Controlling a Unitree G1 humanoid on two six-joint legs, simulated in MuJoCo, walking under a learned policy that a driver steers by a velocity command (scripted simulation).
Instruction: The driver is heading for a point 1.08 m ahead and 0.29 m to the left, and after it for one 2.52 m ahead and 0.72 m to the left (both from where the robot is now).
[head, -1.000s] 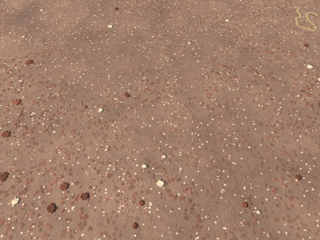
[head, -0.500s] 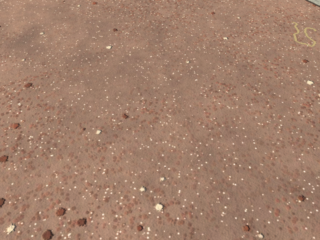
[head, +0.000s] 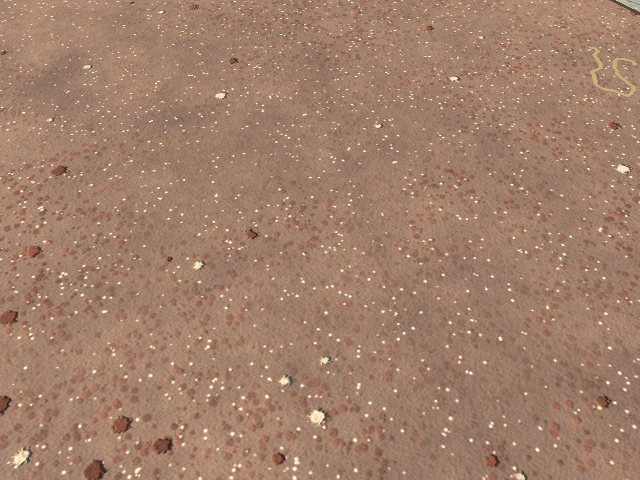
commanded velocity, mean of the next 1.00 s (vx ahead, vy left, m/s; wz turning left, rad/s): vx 0.39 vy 0.00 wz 0.08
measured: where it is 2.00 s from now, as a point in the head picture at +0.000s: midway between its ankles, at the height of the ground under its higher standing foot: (261, 297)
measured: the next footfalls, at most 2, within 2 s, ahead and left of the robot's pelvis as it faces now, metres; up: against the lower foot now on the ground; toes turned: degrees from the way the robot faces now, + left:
right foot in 0.72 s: +0.45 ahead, -0.11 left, +0.00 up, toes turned -3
left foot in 1.28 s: +0.73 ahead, +0.15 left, +0.00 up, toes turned +19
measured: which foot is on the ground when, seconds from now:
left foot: down 0.00-0.72, up 0.74-1.00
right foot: down 0.00-0.22, up 0.24-0.70, down 0.72-1.00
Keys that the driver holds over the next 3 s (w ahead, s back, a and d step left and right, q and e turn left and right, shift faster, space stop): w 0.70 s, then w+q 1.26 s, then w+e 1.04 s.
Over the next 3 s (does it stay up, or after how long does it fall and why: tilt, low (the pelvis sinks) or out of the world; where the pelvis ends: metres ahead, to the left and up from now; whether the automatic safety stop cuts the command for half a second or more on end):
stays up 1.42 0.41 0.01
